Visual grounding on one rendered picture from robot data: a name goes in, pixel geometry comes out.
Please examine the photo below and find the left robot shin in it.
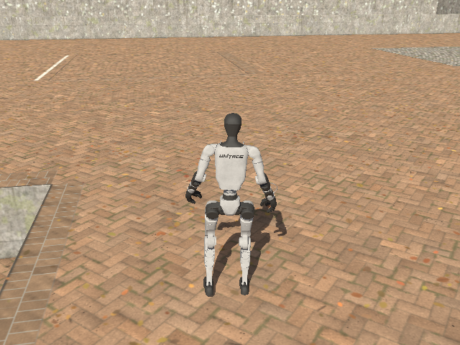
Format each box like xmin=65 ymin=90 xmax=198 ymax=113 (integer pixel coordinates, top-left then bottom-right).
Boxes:
xmin=204 ymin=236 xmax=215 ymax=286

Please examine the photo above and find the robot left hand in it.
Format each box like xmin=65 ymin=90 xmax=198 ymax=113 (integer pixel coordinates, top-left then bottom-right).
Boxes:
xmin=185 ymin=189 xmax=202 ymax=204

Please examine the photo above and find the robot right upper arm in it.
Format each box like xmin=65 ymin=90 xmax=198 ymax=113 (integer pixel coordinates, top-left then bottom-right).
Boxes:
xmin=247 ymin=145 xmax=267 ymax=185

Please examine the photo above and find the left robot thigh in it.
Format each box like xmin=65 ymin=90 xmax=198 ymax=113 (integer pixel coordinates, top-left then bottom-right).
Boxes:
xmin=205 ymin=201 xmax=220 ymax=248

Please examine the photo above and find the robot right hand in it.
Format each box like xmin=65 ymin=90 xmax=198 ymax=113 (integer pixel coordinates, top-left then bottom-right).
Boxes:
xmin=260 ymin=197 xmax=277 ymax=213

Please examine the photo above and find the left robot forearm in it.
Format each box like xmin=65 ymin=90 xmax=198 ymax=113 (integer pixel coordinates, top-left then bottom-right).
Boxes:
xmin=188 ymin=171 xmax=201 ymax=193

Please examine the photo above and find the right robot forearm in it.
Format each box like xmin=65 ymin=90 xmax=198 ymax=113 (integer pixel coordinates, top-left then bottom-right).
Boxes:
xmin=260 ymin=174 xmax=275 ymax=201

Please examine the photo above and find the robot left upper arm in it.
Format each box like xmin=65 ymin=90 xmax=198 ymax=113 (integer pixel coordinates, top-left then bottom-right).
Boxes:
xmin=195 ymin=144 xmax=217 ymax=183

